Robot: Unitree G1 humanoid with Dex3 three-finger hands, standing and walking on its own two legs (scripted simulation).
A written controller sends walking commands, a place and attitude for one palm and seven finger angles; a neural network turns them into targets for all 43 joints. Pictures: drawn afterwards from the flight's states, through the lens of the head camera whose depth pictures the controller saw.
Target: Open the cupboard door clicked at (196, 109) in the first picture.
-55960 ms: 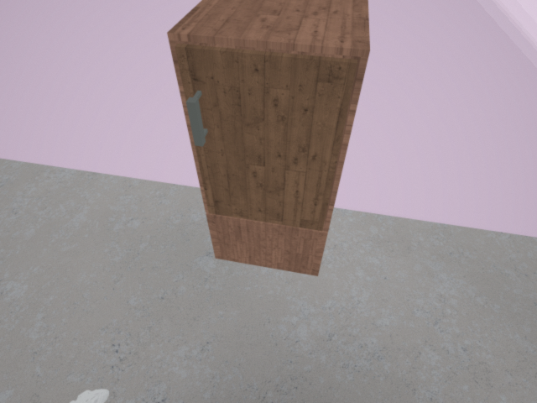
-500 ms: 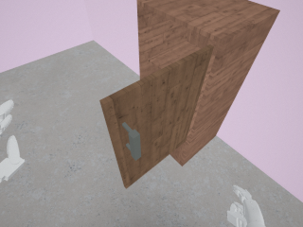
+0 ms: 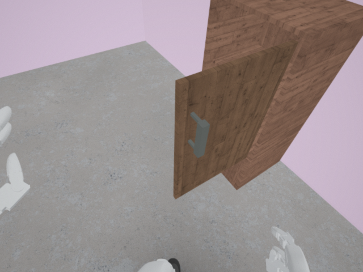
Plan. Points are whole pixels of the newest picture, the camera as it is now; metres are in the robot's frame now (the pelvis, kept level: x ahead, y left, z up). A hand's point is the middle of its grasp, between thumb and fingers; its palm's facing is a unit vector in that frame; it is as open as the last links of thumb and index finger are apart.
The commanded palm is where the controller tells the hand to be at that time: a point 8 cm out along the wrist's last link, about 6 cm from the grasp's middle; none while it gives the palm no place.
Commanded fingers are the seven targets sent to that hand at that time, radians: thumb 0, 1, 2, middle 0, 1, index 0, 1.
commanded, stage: step back with the hand held close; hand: left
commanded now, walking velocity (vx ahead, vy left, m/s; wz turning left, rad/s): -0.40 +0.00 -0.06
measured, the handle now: (196, 134) +0.47 +0.00 +0.01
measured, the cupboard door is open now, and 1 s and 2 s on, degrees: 89 89 89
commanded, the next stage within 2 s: stop stepping back and stand still in 0.06 s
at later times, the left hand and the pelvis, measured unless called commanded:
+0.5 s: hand out of the picture +0.10 +0.34 +0.20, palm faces +0.48 -0.83 -0.29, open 7.4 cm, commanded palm +0.01 +0.36 +0.19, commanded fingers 0.00 0.90 0.90 -0.20 -0.30 -0.20 -0.30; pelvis -0.14 +0.07 +0.01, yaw -2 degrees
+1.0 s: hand out of the picture +0.05 +0.30 +0.17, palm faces +0.34 -0.84 -0.41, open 7.4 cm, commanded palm +0.01 +0.35 +0.19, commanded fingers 0.00 0.90 0.90 -0.20 -0.30 -0.20 -0.30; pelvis -0.17 +0.07 +0.01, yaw -8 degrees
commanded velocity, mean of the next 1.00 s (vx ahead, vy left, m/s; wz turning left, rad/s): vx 0.09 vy -0.06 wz -0.01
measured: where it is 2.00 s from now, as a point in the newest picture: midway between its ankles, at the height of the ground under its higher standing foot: outside the picture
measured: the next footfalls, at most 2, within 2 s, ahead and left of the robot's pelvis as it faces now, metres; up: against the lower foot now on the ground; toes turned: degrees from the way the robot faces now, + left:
right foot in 0.24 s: -0.10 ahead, -0.10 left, +0.00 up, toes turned -2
left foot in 0.38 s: -0.03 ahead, +0.12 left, +0.01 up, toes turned -3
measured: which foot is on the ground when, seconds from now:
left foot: down 0.00-0.22, up 0.24-0.36, down 0.38-0.84, up 0.86-1.00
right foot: down 0.00-0.02, up 0.04-0.22, down 0.24-0.40, up 0.42-0.82, down 0.84-1.00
